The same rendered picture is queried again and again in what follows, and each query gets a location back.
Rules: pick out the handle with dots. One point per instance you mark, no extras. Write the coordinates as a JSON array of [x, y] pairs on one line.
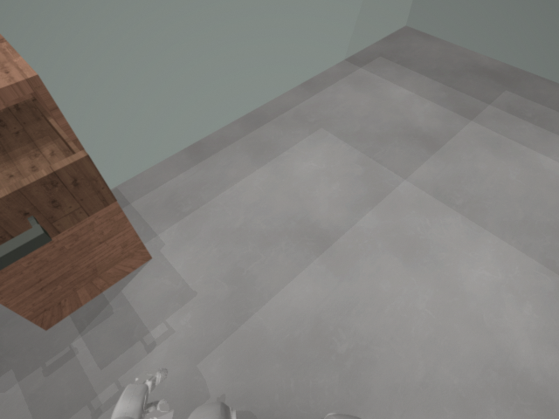
[[23, 244]]

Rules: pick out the left robot hand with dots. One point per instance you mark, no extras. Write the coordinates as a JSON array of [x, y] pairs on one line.
[[133, 401]]

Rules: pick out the robot left thigh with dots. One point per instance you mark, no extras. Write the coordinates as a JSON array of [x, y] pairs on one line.
[[214, 410]]

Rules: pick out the cabinet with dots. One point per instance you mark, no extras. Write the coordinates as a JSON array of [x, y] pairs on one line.
[[80, 263]]

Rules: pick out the drawer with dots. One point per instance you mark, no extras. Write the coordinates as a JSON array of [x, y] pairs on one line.
[[43, 174]]

